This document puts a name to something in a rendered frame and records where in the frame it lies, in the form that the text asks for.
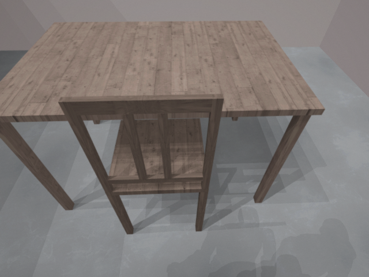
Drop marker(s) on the table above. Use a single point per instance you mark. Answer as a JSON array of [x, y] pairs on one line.
[[239, 59]]

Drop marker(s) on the chair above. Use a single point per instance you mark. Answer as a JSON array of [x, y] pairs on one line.
[[151, 156]]

